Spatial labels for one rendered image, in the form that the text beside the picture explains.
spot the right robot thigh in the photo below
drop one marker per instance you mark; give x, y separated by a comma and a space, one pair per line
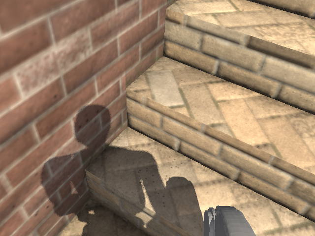
226, 221

